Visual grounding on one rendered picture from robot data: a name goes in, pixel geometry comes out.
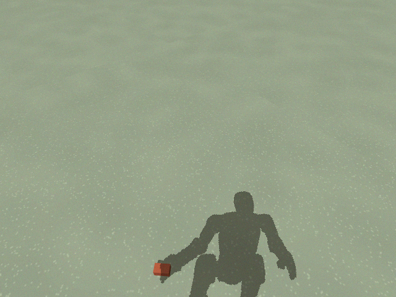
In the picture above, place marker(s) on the small box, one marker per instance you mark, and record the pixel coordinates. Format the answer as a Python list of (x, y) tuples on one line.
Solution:
[(162, 269)]

